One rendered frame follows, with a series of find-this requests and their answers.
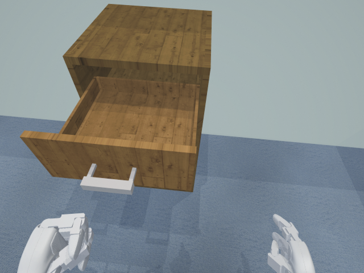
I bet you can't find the robot left hand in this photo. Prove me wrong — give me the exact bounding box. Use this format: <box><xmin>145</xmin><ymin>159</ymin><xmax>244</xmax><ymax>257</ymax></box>
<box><xmin>17</xmin><ymin>213</ymin><xmax>94</xmax><ymax>273</ymax></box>

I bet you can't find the handle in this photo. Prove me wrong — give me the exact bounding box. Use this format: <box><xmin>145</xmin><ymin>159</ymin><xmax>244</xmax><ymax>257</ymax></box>
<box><xmin>80</xmin><ymin>163</ymin><xmax>137</xmax><ymax>195</ymax></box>

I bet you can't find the robot right hand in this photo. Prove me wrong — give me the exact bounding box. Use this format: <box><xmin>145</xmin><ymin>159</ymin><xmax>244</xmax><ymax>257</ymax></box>
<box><xmin>267</xmin><ymin>214</ymin><xmax>315</xmax><ymax>273</ymax></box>

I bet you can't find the drawer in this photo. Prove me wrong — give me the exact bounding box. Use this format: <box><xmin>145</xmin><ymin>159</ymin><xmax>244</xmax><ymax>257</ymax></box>
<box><xmin>20</xmin><ymin>76</ymin><xmax>200</xmax><ymax>191</ymax></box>

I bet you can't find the cabinet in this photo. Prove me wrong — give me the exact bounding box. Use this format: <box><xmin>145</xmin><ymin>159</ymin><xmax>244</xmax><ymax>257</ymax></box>
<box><xmin>63</xmin><ymin>4</ymin><xmax>212</xmax><ymax>192</ymax></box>

